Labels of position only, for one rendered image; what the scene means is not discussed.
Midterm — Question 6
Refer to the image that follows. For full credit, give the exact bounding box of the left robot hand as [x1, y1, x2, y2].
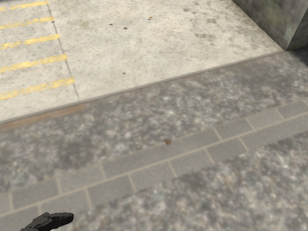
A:
[20, 212, 74, 231]

